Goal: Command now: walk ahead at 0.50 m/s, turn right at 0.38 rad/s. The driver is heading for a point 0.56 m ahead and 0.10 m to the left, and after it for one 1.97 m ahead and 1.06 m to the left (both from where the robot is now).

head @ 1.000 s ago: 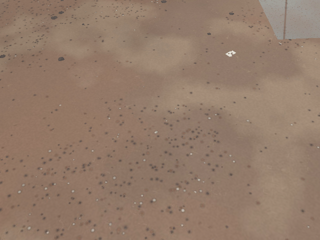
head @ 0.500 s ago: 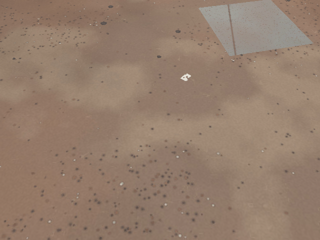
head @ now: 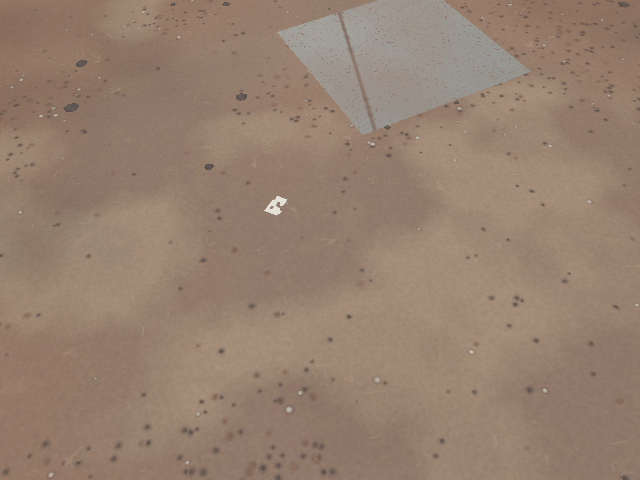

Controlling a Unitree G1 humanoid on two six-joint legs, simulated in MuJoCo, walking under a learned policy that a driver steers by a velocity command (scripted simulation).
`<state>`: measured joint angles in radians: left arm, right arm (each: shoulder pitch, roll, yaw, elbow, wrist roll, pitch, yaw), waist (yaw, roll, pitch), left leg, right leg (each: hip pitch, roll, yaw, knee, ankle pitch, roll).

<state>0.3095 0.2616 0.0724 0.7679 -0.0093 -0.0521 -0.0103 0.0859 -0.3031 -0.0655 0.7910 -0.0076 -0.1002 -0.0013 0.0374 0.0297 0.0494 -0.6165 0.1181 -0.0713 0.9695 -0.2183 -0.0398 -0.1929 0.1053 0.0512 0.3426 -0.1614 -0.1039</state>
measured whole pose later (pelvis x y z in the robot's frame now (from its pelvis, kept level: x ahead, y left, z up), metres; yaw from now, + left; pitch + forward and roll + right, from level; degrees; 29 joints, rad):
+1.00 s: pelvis +0.56 +0.00 +0.00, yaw +8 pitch +1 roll -2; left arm 0.23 0.25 0.07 0.82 0.01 -0.10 -0.01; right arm 0.26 -0.32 -0.08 0.83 0.03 -0.03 -0.01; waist 0.01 0.05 0.02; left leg -0.57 0.09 -0.04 1.11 -0.31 0.01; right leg -0.20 0.01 -0.11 0.35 -0.17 -0.03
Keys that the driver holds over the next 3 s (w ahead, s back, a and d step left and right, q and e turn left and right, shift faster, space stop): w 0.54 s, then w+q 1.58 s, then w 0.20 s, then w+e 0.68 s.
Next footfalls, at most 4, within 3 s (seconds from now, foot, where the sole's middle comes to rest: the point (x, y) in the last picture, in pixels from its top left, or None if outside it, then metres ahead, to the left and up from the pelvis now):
0.26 left None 0.35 0.15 -0.78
0.80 right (406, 404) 0.63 -0.10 -0.78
1.30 left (269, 318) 0.84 0.22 -0.78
1.80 right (298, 210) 1.19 0.17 -0.78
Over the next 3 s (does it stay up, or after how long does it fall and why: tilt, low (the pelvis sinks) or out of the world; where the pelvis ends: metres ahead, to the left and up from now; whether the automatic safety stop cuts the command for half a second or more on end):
stays up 1.46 0.63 -0.01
